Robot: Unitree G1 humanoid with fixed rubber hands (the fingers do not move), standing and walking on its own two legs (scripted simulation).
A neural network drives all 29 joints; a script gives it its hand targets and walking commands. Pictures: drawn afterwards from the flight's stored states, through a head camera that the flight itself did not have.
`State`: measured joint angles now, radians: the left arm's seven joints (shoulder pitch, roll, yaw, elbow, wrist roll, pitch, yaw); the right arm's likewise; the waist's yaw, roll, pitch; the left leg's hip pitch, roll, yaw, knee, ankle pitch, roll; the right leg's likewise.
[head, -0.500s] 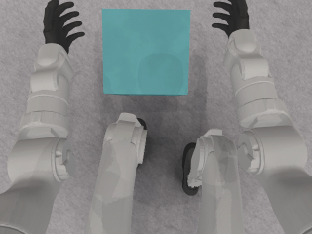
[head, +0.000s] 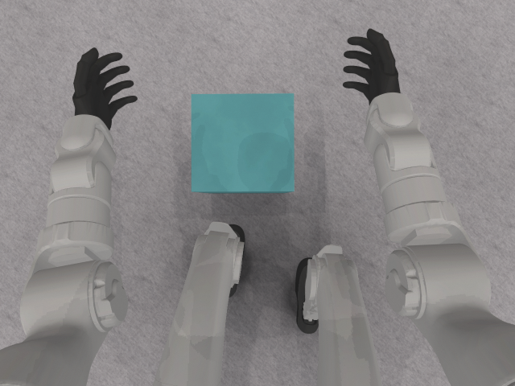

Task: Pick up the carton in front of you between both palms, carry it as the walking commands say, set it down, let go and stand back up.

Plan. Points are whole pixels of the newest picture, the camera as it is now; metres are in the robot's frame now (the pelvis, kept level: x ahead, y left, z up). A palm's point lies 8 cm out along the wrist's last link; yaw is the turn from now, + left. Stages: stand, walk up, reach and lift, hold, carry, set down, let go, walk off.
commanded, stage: set down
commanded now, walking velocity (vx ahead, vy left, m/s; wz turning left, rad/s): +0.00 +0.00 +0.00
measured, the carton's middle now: (245, 151) +0.45 +0.11 -0.43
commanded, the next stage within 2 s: let go in 0.20 s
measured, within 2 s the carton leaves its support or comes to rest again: neither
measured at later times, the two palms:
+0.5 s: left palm (25, 131) +0.38 +0.29 +0.03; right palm (456, 130) +0.44 -0.12 +0.03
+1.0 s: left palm out of the picture +0.25 +0.24 +0.15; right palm out of the picture +0.30 -0.21 +0.14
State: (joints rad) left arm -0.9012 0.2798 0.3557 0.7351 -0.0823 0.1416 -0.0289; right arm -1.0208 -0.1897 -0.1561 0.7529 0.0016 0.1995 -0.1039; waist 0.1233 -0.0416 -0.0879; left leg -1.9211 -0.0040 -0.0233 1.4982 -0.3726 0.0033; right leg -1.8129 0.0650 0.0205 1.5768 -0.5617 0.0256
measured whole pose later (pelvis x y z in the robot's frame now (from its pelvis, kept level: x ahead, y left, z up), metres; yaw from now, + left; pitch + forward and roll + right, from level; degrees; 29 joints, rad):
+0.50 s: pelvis +0.04 +0.02 +0.13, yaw +0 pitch +36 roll -2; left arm -0.49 0.24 0.25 0.62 0.05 0.08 -0.12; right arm -0.55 -0.08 -0.18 0.60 -0.10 0.13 -0.12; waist 0.09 -0.02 -0.08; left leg -1.32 -0.01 -0.01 0.97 -0.27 0.03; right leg -1.21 0.04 0.05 0.99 -0.41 0.04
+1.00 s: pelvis +0.10 +0.00 +0.22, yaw +2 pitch +6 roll +1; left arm 0.22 0.21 0.03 0.41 -0.02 0.01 -0.07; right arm 0.13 -0.17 -0.08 0.50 -0.04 0.00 0.02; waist 0.04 0.00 0.04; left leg -0.38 -0.03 -0.01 0.47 -0.19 0.00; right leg -0.29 0.01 0.06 0.50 -0.32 0.00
